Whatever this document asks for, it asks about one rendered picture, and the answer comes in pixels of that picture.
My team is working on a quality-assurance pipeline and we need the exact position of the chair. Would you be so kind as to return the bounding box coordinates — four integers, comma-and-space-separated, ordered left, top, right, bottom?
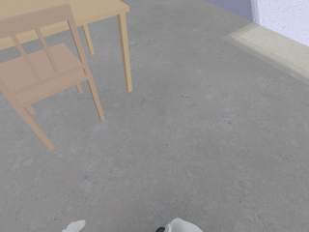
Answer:
0, 3, 105, 151

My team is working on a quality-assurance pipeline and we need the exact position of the robot right thigh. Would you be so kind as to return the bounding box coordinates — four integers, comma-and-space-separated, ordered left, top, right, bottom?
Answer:
164, 220, 203, 232

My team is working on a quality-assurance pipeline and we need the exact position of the robot left hand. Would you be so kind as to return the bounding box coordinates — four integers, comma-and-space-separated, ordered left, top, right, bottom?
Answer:
62, 219, 86, 232

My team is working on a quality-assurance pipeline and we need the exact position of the table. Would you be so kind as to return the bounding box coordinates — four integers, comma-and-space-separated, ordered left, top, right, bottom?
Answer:
0, 0, 132, 92

